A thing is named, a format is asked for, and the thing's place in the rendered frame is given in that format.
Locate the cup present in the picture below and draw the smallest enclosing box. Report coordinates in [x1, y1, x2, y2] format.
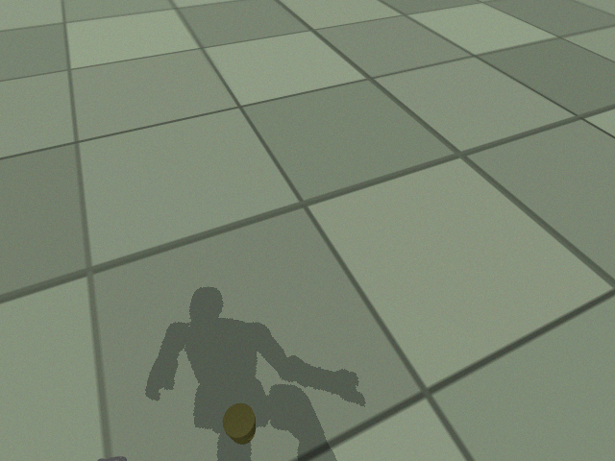
[223, 403, 256, 445]

